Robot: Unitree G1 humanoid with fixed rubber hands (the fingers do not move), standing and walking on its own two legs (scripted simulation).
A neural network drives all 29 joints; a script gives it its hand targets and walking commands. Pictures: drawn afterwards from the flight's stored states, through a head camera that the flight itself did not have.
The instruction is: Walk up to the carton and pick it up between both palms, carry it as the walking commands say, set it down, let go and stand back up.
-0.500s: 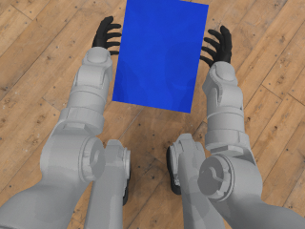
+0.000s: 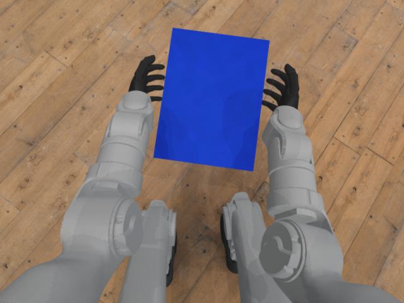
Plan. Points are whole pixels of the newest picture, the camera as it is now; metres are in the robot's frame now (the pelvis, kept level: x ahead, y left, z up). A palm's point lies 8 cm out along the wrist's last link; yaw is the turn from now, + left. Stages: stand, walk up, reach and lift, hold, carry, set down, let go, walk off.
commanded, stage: reach and lift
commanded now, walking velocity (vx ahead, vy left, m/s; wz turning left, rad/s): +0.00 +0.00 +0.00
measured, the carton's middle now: (210, 107) +0.50 -0.04 -0.14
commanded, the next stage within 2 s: none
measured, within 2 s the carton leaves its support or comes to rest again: neither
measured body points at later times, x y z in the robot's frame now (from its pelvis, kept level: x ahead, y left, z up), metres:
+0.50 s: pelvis +0.02 +0.00 +0.06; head +0.21 +0.00 +0.46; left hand +0.49 +0.10 +0.01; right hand +0.45 -0.17 +0.02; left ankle +0.09 +0.11 -0.49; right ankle +0.12 -0.13 -0.49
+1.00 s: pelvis +0.04 +0.00 +0.13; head +0.19 +0.00 +0.55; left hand +0.47 +0.10 +0.09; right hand +0.43 -0.17 +0.09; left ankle +0.09 +0.11 -0.49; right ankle +0.12 -0.13 -0.49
